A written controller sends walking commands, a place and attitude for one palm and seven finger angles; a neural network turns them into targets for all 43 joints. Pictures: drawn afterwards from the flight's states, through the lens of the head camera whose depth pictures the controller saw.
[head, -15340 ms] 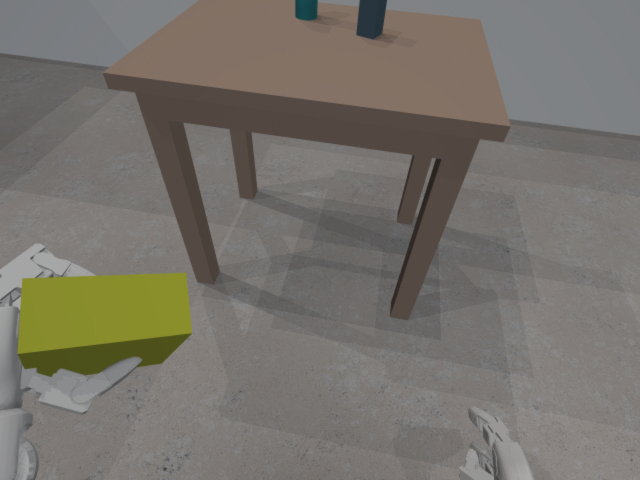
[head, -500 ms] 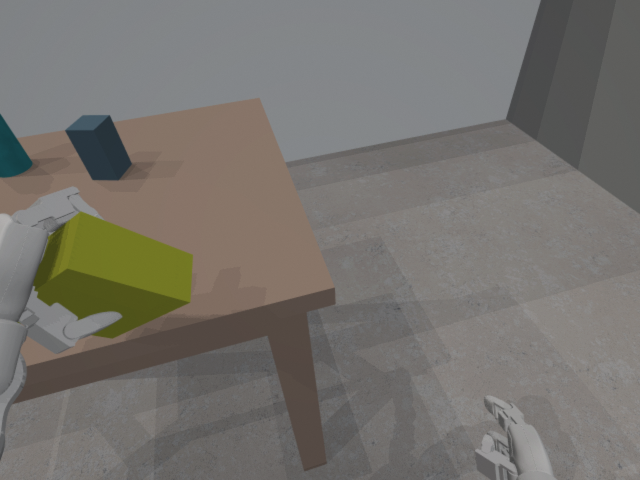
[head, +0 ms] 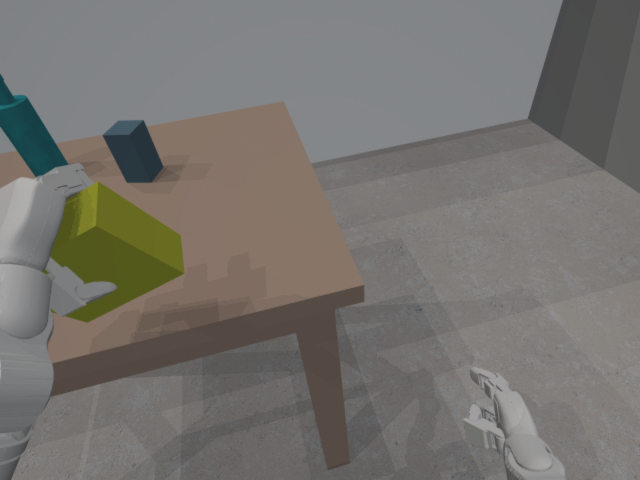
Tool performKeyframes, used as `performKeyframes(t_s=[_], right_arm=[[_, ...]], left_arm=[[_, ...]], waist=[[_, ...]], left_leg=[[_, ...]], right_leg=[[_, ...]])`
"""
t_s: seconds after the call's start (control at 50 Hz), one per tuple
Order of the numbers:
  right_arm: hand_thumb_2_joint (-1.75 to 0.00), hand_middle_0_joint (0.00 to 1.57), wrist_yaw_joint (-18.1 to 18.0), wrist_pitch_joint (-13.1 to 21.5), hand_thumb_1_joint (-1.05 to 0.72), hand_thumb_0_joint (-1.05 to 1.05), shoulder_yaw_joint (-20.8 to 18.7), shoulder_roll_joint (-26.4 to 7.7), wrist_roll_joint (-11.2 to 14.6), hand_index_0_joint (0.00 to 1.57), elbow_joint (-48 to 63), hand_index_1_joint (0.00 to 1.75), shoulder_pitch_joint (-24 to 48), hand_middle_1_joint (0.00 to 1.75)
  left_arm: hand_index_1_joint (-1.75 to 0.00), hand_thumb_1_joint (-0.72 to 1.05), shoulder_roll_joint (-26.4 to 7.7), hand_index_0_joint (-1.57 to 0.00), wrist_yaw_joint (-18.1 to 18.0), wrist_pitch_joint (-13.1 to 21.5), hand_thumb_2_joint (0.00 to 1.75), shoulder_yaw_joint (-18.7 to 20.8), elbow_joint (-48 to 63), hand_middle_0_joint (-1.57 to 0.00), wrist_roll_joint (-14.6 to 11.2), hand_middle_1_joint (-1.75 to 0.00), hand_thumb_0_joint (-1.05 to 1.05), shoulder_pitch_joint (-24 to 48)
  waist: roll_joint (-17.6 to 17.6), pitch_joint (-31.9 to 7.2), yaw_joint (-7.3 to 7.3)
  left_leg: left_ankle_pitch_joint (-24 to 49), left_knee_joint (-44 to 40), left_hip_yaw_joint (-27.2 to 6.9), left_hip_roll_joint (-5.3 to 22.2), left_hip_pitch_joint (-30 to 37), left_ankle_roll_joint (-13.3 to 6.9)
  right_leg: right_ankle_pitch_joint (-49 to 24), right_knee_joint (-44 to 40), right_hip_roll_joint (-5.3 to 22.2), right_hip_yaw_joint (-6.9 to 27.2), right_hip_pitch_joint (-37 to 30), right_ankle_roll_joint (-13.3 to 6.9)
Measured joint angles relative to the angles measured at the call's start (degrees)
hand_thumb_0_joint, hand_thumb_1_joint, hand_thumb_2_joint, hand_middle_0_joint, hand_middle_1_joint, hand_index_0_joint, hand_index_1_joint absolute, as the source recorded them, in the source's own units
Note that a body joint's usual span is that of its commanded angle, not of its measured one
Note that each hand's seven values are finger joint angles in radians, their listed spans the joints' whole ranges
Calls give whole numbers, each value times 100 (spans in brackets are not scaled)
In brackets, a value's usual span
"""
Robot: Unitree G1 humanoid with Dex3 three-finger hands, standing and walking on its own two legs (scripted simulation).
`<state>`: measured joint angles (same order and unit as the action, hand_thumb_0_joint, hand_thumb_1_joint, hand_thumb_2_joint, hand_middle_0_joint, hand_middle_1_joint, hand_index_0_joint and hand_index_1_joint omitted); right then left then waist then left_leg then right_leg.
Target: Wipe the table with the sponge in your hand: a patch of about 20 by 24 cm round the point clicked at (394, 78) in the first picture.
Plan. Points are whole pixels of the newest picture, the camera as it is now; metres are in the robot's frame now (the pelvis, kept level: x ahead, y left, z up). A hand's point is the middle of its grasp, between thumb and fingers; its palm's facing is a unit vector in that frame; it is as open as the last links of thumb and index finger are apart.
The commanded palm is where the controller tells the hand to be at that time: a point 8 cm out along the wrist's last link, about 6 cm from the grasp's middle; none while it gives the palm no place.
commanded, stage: turn the palm down, sponge in hand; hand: left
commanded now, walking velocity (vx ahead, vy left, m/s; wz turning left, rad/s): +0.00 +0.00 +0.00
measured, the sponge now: (107, 266) +0.25 +0.28 +0.19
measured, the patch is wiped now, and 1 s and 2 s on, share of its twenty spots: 0.00 0.00 0.00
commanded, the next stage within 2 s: move the sponge above the wiping area in 0.86 s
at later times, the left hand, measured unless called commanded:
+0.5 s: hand (107, 260) +0.23 +0.24 +0.23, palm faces +0.29 -0.07 -0.95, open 10.0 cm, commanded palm +0.17 +0.24 +0.30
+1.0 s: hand (121, 270) +0.22 +0.23 +0.22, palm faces +0.31 -0.08 -0.95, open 10.0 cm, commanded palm +0.17 +0.24 +0.30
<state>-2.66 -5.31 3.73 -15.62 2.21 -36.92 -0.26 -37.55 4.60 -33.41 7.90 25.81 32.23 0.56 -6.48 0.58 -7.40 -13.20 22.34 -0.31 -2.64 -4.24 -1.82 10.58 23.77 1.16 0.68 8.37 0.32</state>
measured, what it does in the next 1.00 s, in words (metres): stands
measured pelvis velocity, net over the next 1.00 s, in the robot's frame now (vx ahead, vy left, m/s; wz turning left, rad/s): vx -0.02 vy -0.04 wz -0.01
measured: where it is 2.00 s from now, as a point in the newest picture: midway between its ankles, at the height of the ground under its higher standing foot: outside the picture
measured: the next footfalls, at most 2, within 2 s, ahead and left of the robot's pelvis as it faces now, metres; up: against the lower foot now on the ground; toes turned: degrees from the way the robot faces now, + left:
none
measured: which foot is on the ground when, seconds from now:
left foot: down 0.00-1.00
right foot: down 0.00-1.00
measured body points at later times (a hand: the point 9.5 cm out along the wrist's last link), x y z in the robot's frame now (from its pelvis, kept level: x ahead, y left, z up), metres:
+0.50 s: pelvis -0.02 -0.04 +0.00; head -0.05 -0.10 +0.44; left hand +0.21 +0.24 +0.28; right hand +0.24 -0.23 -0.08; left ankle -0.01 +0.10 -0.74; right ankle +0.03 -0.13 -0.74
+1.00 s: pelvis -0.02 -0.04 -0.01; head -0.06 -0.10 +0.44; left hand +0.20 +0.23 +0.27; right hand +0.23 -0.24 -0.08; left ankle -0.01 +0.10 -0.74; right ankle +0.03 -0.13 -0.74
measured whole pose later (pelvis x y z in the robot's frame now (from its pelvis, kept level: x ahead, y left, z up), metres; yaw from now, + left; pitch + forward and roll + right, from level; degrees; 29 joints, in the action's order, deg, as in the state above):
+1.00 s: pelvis -0.02 -0.04 -0.01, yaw -1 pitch -7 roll +2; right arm -3.3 -4.9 2.7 -17.3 1.9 -38.0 0.1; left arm -36.5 6.0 -30.0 0.9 21.6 41.6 2.2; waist -7.6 0.9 -7.4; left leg -12.7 24.8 -0.4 -0.7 -5.1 0.8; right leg 11.3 28.9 -0.8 0.5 10.8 -2.3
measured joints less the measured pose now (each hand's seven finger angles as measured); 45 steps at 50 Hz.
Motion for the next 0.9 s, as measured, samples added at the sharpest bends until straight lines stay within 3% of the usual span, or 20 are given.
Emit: performKeyframes(t_s=[0.1, 0.18, 0.32, 0.4, 0.5, 0.6, 0.68, 0.8, 0.9], right_arm=[[-90, 21, -19, -51, -90, 1, 42, -38, -11, 20, 55, 30, 59, 30], [-90, 21, -17, -114, -90, 1, 70, -30, -55, 20, 20, 30, 106, 30], [-90, 20, 41, -182, -90, 1, 76, -35, -9, 20, -54, 30, 129, 30], [-90, 20, 48, -198, -90, 1, 76, -54, 57, 20, 3, 30, 99, 30], [-90, 20, 27, -118, -90, 1, 48, -109, 50, 20, 40, 30, 43, 30], [-90, 20, -32, -38, -90, 1, -15, -131, -38, 20, -77, 30, 38, 30], [-90, 20, -49, -16, -90, 1, -60, -126, -63, 20, -169, 30, 71, 30], [-90, 20, -21, -13, -90, 1, -86, -137, -5, 20, -137, 30, 81, 30], [-90, 20, -35, 31, -90, 1, -91, -177, 16, 20, -72, 30, 39, 30]], left_arm=[[-135, -48, 46, -75, 389, -78, 102, -360, 63, -76, 337, -134, 0, 84], [-135, -49, -111, -75, 532, 93, 102, -587, 170, -76, 545, -134, 0, 149], [-135, -49, -293, -76, 403, 115, 102, -417, -109, -76, 723, -134, 0, 496], [-135, -49, -197, -75, 384, 43, 103, -304, -341, -76, 835, -134, 0, 496], [-135, -48, 18, -75, 383, 95, 103, -522, -336, -76, 944, -134, 0, 253], [-135, -49, 14, -76, 310, 329, 103, -785, -215, -76, 984, -134, 0, 121], [-134, -49, -109, -76, 162, 477, 103, -713, -317, -76, 972, -134, 0, 227], [-135, -49, -106, -76, 55, 376, 103, -411, -635, -76, 935, -134, 0, 398], [-135, -49, 55, -75, 96, 300, 103, -469, -633, -76, 911, -134, 0, 303]], waist=[[-34, 42, -11], [-25, 57, -39], [-106, -29, -66], [-155, -59, -22], [-159, 15, 0], [-122, 60, -42], [-130, 29, -52], [-171, -64, 27], [-160, -33, 64]], left_leg=[[98, -60, -6, -17, -49, 6], [111, -41, 4, 5, -53, 43], [140, -50, -4, 71, -26, 136], [172, -45, -28, 110, -76, 189], [172, 32, -45, 154, -134, 245], [104, 156, -38, 201, -115, 285], [49, 221, -31, 242, -66, 309], [26, 258, -35, 269, -76, 297], [44, 255, -44, 237, -109, 283]], right_leg=[[-47, 28, 17, -4, 87, -12], [-30, 114, -7, 5, 129, -50], [-25, 189, -71, -6, 147, -125], [-38, 222, -108, -34, 207, -170], [-19, 334, -151, -58, 283, -234], [51, 482, -202, -57, 286, -296], [87, 531, -246, -54, 237, -331], [74, 505, -274, -58, 220, -332], [59, 494, -240, -63, 242, -303]])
